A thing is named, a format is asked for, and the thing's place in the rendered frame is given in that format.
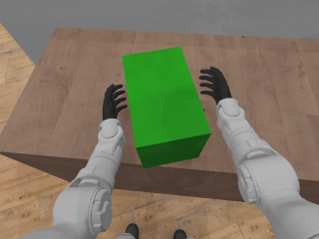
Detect robot left foot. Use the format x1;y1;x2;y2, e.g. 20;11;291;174
126;223;140;239

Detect carton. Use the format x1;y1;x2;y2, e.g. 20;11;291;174
122;47;211;168

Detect robot left upper arm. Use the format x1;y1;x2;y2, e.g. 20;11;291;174
21;186;113;239

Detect robot foot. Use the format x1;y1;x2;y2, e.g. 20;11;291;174
126;223;140;239
173;229;187;239

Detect pedestal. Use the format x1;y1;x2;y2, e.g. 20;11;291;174
0;27;319;205

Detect robot left hand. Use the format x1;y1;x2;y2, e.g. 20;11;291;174
103;84;128;121

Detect robot right upper arm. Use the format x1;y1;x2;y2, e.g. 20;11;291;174
236;154;319;239

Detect right robot forearm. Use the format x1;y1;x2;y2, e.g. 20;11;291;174
216;98;300;193

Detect robot right hand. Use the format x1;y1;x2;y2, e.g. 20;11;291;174
199;66;232;105

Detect left robot forearm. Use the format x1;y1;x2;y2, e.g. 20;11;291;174
52;119;127;223

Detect robot right foot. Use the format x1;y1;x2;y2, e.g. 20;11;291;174
173;229;187;239

